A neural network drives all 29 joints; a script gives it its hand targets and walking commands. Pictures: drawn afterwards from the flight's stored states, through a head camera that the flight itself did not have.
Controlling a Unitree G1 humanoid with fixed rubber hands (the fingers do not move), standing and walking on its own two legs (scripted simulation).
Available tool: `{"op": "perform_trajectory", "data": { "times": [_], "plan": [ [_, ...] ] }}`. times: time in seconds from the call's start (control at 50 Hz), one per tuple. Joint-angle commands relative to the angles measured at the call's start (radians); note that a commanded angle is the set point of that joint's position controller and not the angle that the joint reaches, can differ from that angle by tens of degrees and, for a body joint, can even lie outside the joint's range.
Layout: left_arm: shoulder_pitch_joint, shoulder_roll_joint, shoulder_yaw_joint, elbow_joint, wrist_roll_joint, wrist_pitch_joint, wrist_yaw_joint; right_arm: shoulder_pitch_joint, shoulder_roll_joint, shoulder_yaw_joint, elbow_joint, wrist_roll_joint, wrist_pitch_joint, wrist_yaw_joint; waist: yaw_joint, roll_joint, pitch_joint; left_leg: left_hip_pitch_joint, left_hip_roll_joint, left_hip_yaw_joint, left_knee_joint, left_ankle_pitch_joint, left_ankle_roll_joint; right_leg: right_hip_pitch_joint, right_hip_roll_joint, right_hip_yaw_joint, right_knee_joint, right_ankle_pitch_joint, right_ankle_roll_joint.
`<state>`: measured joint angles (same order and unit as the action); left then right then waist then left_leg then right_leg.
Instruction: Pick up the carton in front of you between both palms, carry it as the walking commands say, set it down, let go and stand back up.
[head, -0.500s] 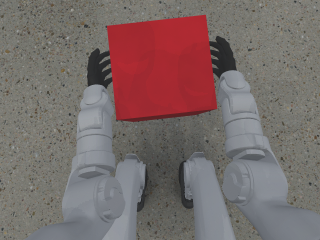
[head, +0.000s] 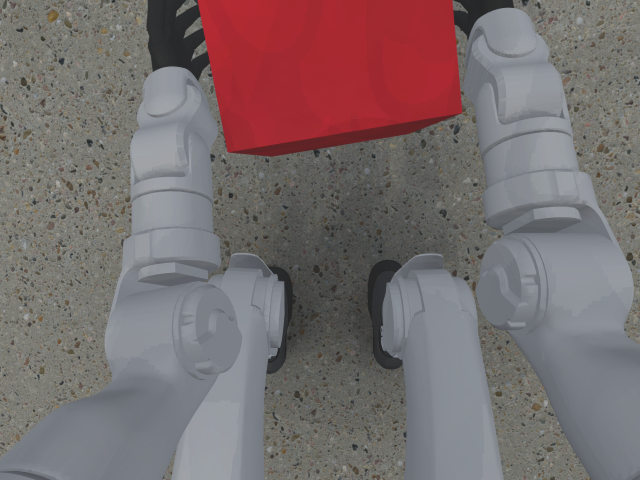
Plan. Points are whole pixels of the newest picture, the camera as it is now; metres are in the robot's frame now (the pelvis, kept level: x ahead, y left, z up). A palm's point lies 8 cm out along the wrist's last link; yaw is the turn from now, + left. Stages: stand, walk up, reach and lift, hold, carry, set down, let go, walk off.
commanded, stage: set down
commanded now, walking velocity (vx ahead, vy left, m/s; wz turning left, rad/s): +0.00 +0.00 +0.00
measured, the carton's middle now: (327, 53) +0.54 -0.01 -0.21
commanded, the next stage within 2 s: none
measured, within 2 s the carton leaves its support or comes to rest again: rests again in 0.70 s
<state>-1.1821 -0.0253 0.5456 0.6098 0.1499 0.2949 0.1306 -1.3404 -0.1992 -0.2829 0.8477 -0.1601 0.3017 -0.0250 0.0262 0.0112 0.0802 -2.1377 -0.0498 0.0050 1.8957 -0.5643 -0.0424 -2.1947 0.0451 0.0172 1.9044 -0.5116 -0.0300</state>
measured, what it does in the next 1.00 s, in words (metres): lowers itself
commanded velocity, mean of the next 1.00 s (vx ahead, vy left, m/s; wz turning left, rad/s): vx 0.00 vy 0.00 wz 0.00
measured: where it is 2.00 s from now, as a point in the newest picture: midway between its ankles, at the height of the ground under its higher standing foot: (329, 334)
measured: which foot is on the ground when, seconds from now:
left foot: down 0.00-1.00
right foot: down 0.00-1.00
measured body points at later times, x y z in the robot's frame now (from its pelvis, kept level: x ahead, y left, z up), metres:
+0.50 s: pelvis +0.01 +0.00 -0.07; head +0.38 -0.03 +0.17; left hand +0.56 +0.14 -0.24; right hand +0.59 -0.17 -0.24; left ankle +0.10 +0.13 -0.42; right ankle +0.10 -0.10 -0.42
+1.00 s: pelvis -0.01 +0.00 -0.09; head +0.36 -0.03 +0.15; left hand +0.55 +0.15 -0.25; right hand +0.58 -0.16 -0.26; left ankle +0.10 +0.13 -0.42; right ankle +0.10 -0.10 -0.42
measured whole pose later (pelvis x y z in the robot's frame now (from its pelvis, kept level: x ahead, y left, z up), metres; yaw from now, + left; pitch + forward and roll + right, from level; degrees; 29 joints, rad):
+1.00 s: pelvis -0.01 +0.00 -0.09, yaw +1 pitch +33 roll +4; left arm -1.48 0.16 0.44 0.97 0.00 0.21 0.10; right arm -1.62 -0.39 -0.16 1.12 -0.06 0.25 0.05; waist 0.02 0.05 0.45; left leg -2.19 -0.10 0.01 2.23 -0.62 -0.06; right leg -2.24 0.01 0.01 2.25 -0.58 -0.04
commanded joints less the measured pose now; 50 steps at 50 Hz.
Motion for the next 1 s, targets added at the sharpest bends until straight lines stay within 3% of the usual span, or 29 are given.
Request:
{"op": "perform_trajectory", "data": {
  "times": [0.0,0.2,0.3,0.36,0.44,0.54,0.68,0.78,0.98],
  "plan": [
    [-0.750,-0.755,-0.540,-0.031,-0.144,-0.036,-0.247,-0.535,0.879,0.391,-0.026,0.139,-0.029,0.215,0.022,-0.102,-1.197,0.436,-0.105,0.086,-0.080,0.291,-0.007,0.814,0.082,-0.017,-0.090,0.363,0.037],
    [-0.885,-0.680,-0.574,-0.020,-0.233,-0.057,-0.233,-0.663,0.778,0.433,0.010,0.213,-0.056,0.225,0.019,-0.102,-1.142,0.428,-0.089,0.089,0.059,0.323,-0.009,0.811,0.057,-0.009,0.057,0.406,0.025],
    [-0.908,-0.715,-0.621,-0.031,-0.312,-0.066,-0.212,-0.761,0.767,0.495,-0.065,0.283,-0.074,0.224,0.007,-0.129,-1.273,0.509,-0.094,0.084,0.112,0.437,0.001,0.887,0.054,-0.010,0.116,0.527,0.021],
    [-0.871,-0.738,-0.611,0.024,-0.308,-0.059,-0.218,-0.718,0.798,0.494,-0.038,0.282,-0.071,0.235,0.004,-0.159,-1.231,0.391,-0.093,0.084,0.123,0.425,0.001,0.947,0.046,0.009,0.148,0.608,0.014],
    [-0.861,-0.742,-0.581,0.052,-0.282,-0.063,-0.227,-0.646,0.813,0.449,0.026,0.261,-0.068,0.256,0.005,-0.126,-1.087,0.371,-0.099,0.079,0.132,0.384,0.002,0.789,0.050,-0.002,0.153,0.519,0.014],
    [-0.866,-0.723,-0.540,0.088,-0.265,-0.081,-0.221,-0.674,0.787,0.416,0.060,0.256,-0.085,0.264,0.009,-0.105,-0.976,0.394,-0.102,0.071,0.148,0.359,0.009,0.640,0.050,-0.011,0.152,0.409,0.011],
    [-0.883,-0.693,-0.494,0.159,-0.260,-0.090,-0.222,-0.735,0.719,0.394,0.090,0.252,-0.102,0.264,-0.003,-0.086,-0.865,0.377,-0.100,0.068,0.164,0.288,0.015,0.584,0.042,-0.009,0.156,0.309,0.002],
    [-0.905,-0.675,-0.478,0.195,-0.266,-0.092,-0.231,-0.715,0.683,0.365,0.133,0.235,-0.099,0.267,-0.018,-0.040,-0.778,0.335,-0.098,0.071,0.170,0.241,0.011,0.568,0.034,0.002,0.161,0.266,-0.010],
    [-0.820,-0.608,-0.387,0.300,-0.212,-0.078,-0.257,-0.615,0.635,0.295,0.231,0.163,-0.073,0.297,-0.028,-0.047,-0.499,0.227,-0.098,0.056,0.176,0.125,0.023,0.476,0.028,0.012,0.167,0.164,-0.024]
  ]
}}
